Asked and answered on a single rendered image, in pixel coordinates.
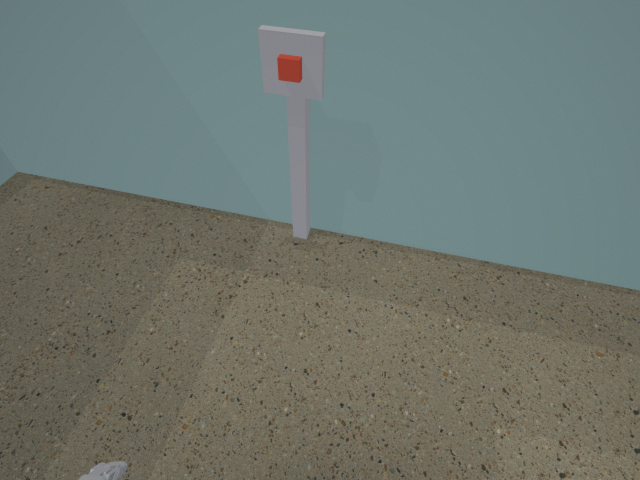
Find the button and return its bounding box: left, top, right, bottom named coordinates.
left=277, top=54, right=302, bottom=83

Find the panel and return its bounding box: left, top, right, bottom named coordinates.
left=258, top=25, right=326, bottom=239

